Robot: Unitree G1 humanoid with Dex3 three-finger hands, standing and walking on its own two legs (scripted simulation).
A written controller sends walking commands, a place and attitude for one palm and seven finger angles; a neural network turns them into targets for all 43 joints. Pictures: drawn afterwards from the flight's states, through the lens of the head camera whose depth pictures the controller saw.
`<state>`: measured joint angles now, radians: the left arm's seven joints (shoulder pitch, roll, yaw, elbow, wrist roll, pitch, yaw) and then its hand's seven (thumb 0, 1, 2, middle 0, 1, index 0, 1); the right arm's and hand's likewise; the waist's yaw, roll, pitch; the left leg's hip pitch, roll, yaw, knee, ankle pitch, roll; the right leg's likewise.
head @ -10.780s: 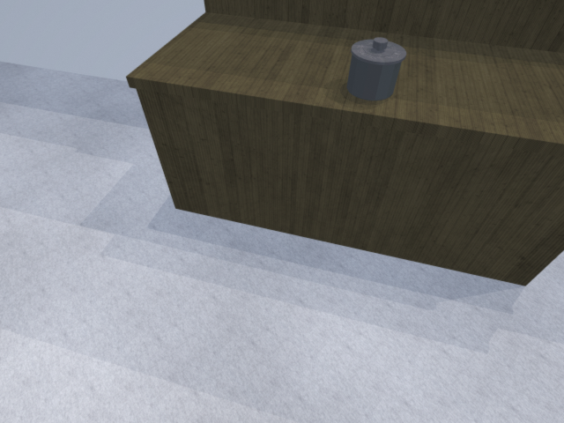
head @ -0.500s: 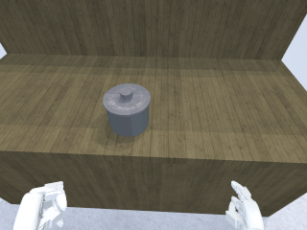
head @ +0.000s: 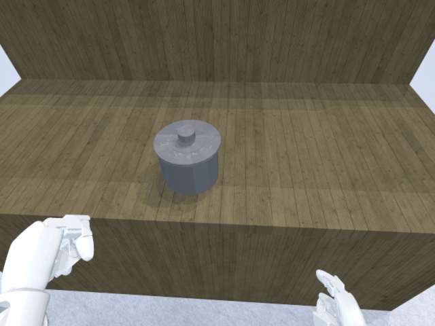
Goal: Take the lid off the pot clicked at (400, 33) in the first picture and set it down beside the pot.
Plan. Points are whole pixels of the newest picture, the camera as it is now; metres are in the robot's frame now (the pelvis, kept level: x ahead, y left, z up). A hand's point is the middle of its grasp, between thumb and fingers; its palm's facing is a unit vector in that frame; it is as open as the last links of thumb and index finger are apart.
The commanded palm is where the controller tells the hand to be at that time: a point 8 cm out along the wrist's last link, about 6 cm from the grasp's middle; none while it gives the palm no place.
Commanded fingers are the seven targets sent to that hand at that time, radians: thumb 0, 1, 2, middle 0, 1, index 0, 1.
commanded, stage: reach forward and open the fingers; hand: left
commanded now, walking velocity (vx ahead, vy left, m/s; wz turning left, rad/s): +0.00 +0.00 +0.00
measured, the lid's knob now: (186, 134) +0.50 +0.16 +0.07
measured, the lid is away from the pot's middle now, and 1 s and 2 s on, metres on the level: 0.00 0.00 0.00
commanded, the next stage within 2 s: move the open hand above the knob in 1.00 s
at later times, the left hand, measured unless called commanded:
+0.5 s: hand (73, 241) +0.19 +0.26 +0.11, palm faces -0.18 -0.08 -0.98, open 5.3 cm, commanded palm +0.19 +0.25 +0.17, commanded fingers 0.00 -0.03 1.31 -0.94 -0.40 -0.94 -0.40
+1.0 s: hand (97, 206) +0.24 +0.23 +0.14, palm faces -0.12 -0.06 -0.99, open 10.0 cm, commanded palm +0.23 +0.23 +0.20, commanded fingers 0.00 -0.31 1.46 -0.83 -0.08 -0.83 -0.08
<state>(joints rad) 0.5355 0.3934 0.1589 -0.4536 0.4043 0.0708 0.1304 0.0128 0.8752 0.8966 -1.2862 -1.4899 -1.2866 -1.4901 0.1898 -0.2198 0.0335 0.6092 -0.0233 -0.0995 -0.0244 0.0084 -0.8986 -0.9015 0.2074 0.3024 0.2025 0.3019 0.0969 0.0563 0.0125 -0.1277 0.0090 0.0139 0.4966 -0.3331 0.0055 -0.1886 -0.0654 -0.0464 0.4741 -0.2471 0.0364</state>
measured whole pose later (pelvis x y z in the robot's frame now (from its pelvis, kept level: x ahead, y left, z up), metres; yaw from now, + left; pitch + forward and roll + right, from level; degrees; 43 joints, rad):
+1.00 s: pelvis -0.04 -0.02 +0.01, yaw +1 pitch -3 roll +1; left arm -0.09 0.60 -0.02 -0.07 0.79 0.12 -0.26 0.00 -0.29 1.43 -0.85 -0.11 -0.85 -0.10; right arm 0.11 -0.29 0.02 0.62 0.04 0.04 -0.02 0.01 -0.90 -0.90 0.20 0.30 0.20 0.30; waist 0.07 0.13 0.02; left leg -0.14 0.00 0.00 0.40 -0.21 -0.01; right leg -0.21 -0.07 -0.05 0.41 -0.15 0.02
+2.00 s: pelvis -0.01 -0.01 +0.00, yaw +1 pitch +3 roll +1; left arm -0.62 0.49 -0.23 0.32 0.85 0.30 -0.34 0.00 -0.31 1.46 -0.84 -0.09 -0.85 -0.08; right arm 0.11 -0.28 0.03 0.63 0.07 0.11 0.00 0.01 -0.90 -0.90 0.20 0.30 0.20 0.30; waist 0.01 0.11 -0.01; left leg -0.22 -0.01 0.00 0.45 -0.27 0.00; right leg -0.30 -0.08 -0.05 0.49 -0.23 0.03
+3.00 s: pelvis +0.00 +0.00 +0.00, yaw -1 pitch +8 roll +0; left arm -1.02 0.45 -0.21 0.84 0.90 0.22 -0.31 0.00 -0.31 1.46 -0.84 -0.08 -0.84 -0.08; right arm 0.23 -0.28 0.00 0.71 0.08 0.14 0.00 0.00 -0.90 -0.90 0.20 0.30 0.20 0.30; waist -0.06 0.08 -0.05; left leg -0.32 -0.01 0.03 0.47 -0.29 0.02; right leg -0.40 -0.08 -0.02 0.47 -0.21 0.05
